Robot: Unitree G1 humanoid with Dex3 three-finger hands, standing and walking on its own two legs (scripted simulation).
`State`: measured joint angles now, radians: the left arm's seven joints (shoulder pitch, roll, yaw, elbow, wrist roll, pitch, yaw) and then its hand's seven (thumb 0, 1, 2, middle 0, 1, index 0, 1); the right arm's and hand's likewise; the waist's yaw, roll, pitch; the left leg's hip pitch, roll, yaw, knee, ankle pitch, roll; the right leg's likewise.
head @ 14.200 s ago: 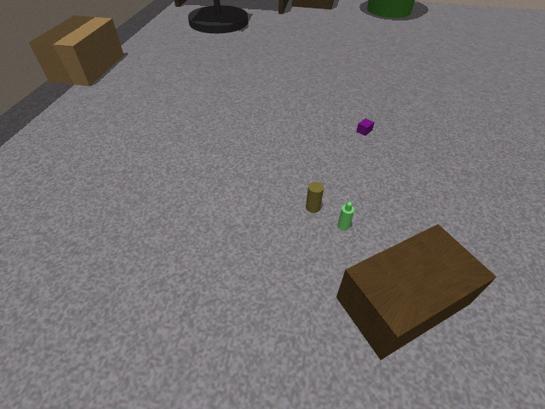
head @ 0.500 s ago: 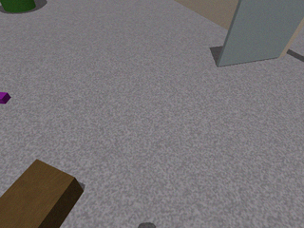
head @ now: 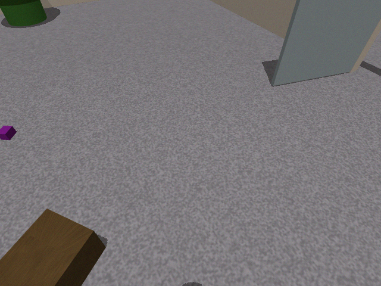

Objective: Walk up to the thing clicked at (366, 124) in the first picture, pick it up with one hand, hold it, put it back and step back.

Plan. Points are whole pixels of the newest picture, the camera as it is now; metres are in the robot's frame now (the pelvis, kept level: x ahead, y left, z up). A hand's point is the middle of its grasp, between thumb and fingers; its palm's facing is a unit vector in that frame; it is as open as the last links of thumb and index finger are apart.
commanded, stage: stand
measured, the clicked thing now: (6, 132) +1.25 +1.38 -0.75
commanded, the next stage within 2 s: none
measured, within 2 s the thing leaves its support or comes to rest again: neither
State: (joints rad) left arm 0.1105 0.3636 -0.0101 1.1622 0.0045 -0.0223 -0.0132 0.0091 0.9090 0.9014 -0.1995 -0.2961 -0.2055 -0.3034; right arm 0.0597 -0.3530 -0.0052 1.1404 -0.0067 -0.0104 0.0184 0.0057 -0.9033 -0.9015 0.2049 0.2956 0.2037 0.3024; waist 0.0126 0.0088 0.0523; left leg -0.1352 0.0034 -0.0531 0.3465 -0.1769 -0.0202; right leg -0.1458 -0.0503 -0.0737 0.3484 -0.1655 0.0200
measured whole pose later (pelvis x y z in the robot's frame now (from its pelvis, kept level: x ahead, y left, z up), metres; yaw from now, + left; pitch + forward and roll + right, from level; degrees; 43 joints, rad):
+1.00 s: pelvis +0.01 -0.02 +0.00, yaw -1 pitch -2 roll +0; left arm 0.09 0.35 0.00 1.15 0.00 -0.01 -0.01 0.01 0.91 0.90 -0.20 -0.30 -0.21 -0.30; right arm 0.09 -0.35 0.01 1.15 -0.01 -0.01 0.01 0.01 -0.90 -0.90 0.20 0.30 0.20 0.30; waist 0.00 0.01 0.04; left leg -0.09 0.04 -0.04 0.30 -0.18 -0.04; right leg -0.12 -0.02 -0.06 0.32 -0.17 0.00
